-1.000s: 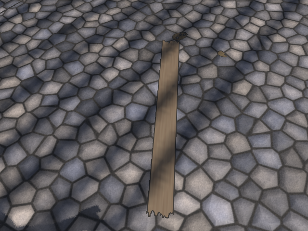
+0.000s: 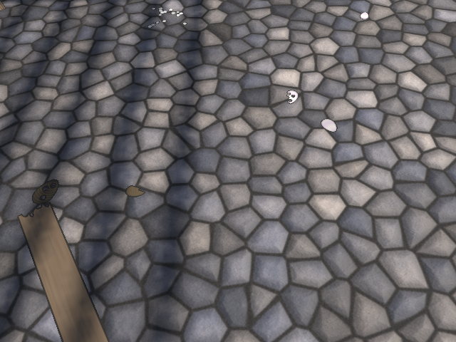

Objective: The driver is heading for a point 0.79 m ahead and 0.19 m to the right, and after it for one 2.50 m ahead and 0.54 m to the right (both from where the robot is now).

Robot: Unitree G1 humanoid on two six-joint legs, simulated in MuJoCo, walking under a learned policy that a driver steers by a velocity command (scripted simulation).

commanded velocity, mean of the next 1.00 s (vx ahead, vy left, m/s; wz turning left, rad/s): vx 0.50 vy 0.00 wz -0.36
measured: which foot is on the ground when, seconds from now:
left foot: up 0.00-0.28, down 0.30-0.80, up 0.82-1.00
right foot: down 0.00-0.30, up 0.32-0.76, down 0.78-1.00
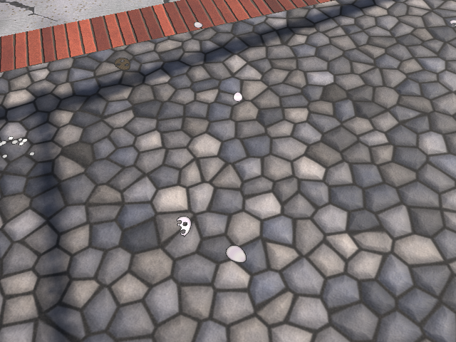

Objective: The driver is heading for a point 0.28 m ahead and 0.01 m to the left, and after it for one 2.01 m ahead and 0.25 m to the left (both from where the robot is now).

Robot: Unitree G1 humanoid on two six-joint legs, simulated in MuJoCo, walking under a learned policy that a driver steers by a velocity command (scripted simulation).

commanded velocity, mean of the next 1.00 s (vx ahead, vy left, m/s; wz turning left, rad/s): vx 0.15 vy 0.00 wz -0.01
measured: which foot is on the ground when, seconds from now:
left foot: up 0.00-0.24, down 0.26-1.00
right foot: down 0.00-0.28, up 0.30-0.56, down 0.58-1.00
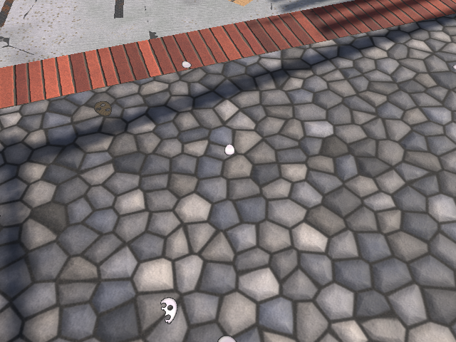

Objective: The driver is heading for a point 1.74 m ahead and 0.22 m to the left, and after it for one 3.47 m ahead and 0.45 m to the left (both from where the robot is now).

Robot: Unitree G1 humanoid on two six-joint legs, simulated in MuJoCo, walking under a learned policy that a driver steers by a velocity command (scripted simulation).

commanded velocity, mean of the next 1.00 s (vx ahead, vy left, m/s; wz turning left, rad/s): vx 0.00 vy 0.00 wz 0.00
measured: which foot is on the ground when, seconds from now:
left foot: down 0.00-1.00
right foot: down 0.00-1.00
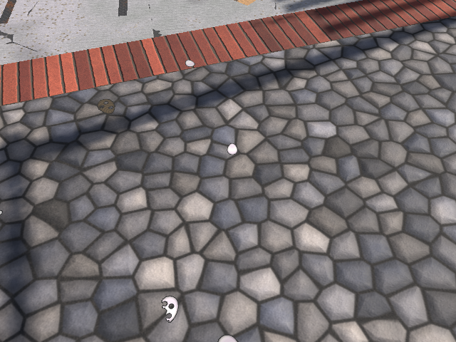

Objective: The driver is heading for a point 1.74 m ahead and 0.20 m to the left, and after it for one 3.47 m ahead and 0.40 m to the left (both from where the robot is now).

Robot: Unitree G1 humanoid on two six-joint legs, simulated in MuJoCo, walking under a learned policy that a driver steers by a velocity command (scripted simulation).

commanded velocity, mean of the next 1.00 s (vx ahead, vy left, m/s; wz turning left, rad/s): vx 0.31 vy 0.00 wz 0.00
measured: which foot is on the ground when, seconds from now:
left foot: down 0.00-0.86, up 0.88-1.00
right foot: down 0.00-0.42, up 0.44-0.84, down 0.86-1.00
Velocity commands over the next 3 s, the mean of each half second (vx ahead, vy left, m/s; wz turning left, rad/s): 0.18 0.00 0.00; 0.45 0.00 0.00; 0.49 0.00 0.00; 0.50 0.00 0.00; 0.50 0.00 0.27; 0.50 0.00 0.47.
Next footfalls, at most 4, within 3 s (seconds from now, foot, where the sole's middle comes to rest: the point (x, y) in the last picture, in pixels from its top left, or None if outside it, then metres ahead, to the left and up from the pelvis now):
0.86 right None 0.46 -0.11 -0.77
1.44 left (200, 256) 0.79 0.12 -0.77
2.00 right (267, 182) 1.10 -0.12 -0.77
2.56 left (203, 130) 1.39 0.13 -0.77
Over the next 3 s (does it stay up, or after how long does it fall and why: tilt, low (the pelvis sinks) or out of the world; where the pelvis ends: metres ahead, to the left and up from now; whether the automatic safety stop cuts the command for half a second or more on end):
stays up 1.49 0.08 0.00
